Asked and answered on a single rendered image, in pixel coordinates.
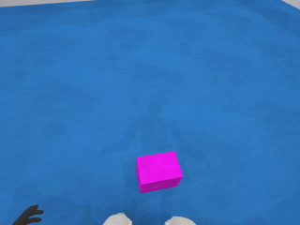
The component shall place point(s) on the robot left thigh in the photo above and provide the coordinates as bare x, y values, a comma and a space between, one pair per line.
118, 219

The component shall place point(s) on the carton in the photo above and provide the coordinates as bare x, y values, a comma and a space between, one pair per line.
158, 171

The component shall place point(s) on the left robot hand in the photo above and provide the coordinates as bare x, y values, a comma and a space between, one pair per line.
24, 219

